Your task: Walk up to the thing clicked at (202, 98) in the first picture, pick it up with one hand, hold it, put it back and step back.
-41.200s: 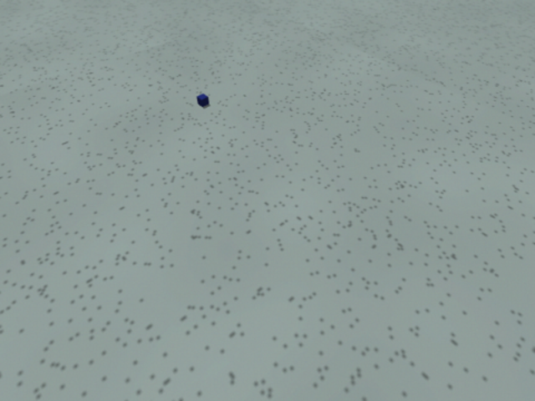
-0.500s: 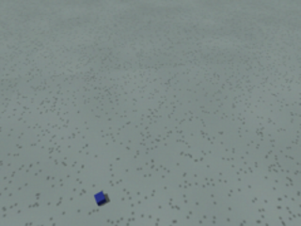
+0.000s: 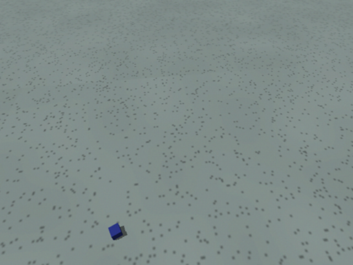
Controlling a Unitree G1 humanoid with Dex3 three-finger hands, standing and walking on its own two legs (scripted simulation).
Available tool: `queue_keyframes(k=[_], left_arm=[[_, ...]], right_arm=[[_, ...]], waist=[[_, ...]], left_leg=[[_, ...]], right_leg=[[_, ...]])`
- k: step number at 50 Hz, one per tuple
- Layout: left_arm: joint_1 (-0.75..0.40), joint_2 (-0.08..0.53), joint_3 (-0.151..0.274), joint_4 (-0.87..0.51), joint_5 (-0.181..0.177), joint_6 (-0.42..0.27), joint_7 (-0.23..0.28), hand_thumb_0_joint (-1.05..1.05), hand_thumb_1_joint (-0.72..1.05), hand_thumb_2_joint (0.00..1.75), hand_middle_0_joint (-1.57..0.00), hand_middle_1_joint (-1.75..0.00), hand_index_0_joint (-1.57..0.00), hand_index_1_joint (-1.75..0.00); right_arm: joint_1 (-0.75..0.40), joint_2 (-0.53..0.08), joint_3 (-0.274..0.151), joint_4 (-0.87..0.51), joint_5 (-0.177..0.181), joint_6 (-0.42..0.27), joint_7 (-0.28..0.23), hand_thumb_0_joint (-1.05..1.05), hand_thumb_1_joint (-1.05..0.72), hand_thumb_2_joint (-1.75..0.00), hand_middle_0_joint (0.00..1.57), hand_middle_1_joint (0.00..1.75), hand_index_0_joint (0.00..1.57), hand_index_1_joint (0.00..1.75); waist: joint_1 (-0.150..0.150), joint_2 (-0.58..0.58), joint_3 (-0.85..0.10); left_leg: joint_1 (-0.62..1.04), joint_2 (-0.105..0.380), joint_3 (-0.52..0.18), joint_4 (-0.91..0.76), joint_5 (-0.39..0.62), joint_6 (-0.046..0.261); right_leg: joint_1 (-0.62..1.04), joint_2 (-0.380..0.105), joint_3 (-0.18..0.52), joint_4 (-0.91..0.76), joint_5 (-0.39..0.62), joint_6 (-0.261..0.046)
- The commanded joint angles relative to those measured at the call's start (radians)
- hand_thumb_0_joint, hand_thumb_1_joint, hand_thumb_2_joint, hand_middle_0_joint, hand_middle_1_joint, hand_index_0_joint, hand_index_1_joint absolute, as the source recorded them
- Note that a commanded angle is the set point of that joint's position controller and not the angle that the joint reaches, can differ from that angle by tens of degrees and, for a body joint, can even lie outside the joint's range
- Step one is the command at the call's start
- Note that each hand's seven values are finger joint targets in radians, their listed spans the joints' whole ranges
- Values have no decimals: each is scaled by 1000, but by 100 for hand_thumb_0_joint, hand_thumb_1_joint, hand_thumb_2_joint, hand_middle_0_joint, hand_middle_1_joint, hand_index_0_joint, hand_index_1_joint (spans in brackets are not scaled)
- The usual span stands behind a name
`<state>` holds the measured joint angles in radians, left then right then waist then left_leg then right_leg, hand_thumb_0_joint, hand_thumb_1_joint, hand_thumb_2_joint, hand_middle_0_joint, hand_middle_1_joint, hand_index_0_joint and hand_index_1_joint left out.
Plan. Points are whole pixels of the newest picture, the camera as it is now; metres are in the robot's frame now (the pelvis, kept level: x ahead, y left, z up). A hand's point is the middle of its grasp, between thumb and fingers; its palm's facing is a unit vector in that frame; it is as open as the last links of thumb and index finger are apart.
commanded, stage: stand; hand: left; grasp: from above
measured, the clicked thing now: (115, 231) +0.44 +0.33 -0.76
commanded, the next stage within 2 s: step back in 1.10 s
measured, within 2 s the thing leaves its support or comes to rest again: neither
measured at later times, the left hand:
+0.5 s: hand out of the picture +0.07 +0.24 -0.16, palm faces +0.01 -0.94 -0.33, open 7.4 cm
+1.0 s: hand out of the picture +0.09 +0.24 -0.16, palm faces +0.00 -0.94 -0.33, open 7.4 cm
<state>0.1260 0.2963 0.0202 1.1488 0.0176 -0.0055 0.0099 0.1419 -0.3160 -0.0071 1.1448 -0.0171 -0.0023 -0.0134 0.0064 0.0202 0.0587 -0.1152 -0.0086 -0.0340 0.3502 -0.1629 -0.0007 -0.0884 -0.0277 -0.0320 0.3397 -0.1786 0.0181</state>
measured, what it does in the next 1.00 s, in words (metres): stands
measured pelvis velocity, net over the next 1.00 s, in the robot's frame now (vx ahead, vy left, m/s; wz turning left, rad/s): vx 0.02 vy -0.01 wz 0.00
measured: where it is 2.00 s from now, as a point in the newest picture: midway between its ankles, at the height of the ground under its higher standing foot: outside the picture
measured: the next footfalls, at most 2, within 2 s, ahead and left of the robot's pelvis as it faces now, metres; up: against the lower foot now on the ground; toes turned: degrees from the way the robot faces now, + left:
right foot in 1.84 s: -0.11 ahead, -0.09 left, +0.00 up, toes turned -2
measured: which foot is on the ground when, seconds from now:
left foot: down 0.00-1.00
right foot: down 0.00-1.00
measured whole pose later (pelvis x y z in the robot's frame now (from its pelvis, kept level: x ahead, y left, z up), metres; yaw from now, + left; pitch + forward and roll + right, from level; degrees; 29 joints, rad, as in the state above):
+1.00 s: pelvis +0.02 -0.01 +0.00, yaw +0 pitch -2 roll +0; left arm 0.12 0.33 0.01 1.14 0.01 -0.01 0.00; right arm 0.11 -0.34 0.00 1.14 -0.01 -0.01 -0.01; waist 0.01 0.01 0.05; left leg -0.10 0.00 -0.04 0.32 -0.17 -0.01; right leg -0.08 -0.02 -0.04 0.31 -0.19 0.01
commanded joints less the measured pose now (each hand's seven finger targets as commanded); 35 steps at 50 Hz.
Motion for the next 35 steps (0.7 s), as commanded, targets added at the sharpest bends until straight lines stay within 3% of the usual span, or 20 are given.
queue_keyframes(k=[1,2,8,14,20,22,27,32,35], left_arm=[[-37,213,43,-64,-1,-19,18,0,90,90,-20,-30,-20,-30],[-37,208,43,-63,-1,-19,18,0,90,90,-20,-30,-20,-30],[-51,218,44,-62,0,-17,15,0,90,90,-20,-30,-20,-30],[-55,219,39,-69,0,-22,14,0,90,90,-20,-30,-20,-30],[-49,226,38,-62,-1,-19,10,0,90,90,-20,-30,-20,-30],[-52,229,38,-68,0,-21,10,0,90,90,-20,-30,-20,-30],[-42,226,34,-63,-3,-21,9,0,90,90,-20,-30,-20,-30],[-47,239,37,-71,-4,-25,9,0,90,90,-20,-30,-20,-30],[-38,234,33,-65,-4,-22,8,0,90,90,-20,-30,-20,-30]], right_arm=[[-37,-193,-37,-52,-3,-24,-10,0,-90,-90,20,30,20,30],[-46,-194,-37,-54,-2,-24,-11,0,-90,-90,20,30,20,30],[-47,-195,-36,-50,-2,-23,-10,0,-90,-90,20,30,20,30],[-69,-204,-38,-54,-1,-27,-8,0,-90,-90,20,30,20,30],[-73,-209,-38,-50,1,-24,-5,0,-90,-90,20,30,20,30],[-69,-211,-37,-50,-1,-26,-5,0,-90,-90,20,30,20,30],[-71,-218,-38,-50,1,-27,-3,0,-90,-90,20,30,20,30],[-64,-220,-36,-52,1,-27,-3,0,-90,-90,20,30,20,30],[-62,-219,-34,-48,4,-24,-1,0,-90,-90,20,30,20,30]], waist=[[-1,-20,-53],[1,-18,-64],[-5,-23,-32],[-1,-14,-64],[-2,-13,-38],[-3,-19,-59],[0,-26,-38],[-8,-21,-73],[-6,-18,-38]], left_leg=[[2,113,-91,-63,124,27],[11,116,-91,-58,154,28],[-14,114,-94,-85,68,23],[10,121,-94,-76,147,22],[-7,119,-101,-92,45,24],[3,121,-95,-86,88,24],[0,123,-102,-91,90,24],[10,122,-89,-72,130,24],[-9,118,-99,-92,71,19]], right_leg=[[8,-103,89,-69,85,-22],[16,-104,85,-64,113,-22],[-4,-102,87,-79,27,-22],[15,-105,82,-75,87,-25],[-10,-101,82,-84,12,-27],[-1,-105,86,-78,50,-30],[-10,-101,80,-82,23,-28],[14,-109,88,-76,90,-30],[-7,-102,84,-89,16,-28]])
